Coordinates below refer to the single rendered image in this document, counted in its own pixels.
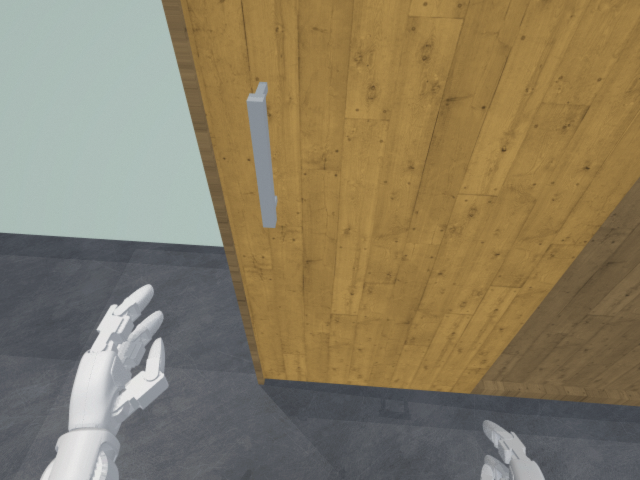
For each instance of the robot left hand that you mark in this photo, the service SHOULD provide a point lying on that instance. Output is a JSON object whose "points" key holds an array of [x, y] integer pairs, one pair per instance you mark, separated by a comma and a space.
{"points": [[104, 370]]}

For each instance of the robot right hand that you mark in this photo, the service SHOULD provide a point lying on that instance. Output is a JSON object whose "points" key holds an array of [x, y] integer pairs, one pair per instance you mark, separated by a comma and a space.
{"points": [[513, 452]]}

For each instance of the wardrobe door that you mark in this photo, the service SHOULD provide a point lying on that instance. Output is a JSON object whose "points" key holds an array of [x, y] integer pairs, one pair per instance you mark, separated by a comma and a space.
{"points": [[438, 166], [586, 331]]}

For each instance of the handle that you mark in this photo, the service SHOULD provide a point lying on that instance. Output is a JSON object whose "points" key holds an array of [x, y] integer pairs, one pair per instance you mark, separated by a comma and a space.
{"points": [[258, 121]]}

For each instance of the left robot forearm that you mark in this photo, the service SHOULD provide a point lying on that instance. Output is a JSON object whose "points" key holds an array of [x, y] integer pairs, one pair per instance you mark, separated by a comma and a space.
{"points": [[84, 454]]}

